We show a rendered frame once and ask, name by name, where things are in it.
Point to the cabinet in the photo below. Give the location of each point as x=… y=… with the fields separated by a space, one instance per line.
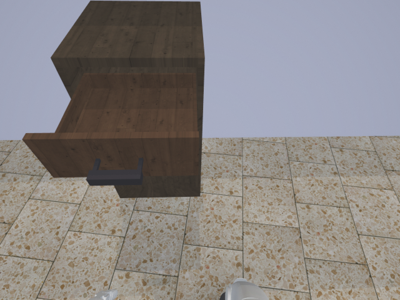
x=139 y=37

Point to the robot right shin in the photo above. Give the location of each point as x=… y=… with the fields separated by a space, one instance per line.
x=240 y=279

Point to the handle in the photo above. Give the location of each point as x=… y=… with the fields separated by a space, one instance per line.
x=98 y=177

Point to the drawer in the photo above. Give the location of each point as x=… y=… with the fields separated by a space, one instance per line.
x=121 y=117

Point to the right robot thigh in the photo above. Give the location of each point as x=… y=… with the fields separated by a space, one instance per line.
x=242 y=290

